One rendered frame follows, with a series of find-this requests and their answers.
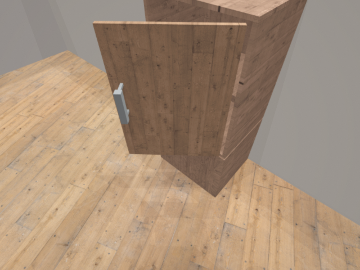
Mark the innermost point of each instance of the handle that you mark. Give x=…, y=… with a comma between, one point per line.
x=120, y=104

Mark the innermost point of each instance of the cupboard door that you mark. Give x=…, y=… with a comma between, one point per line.
x=178, y=81

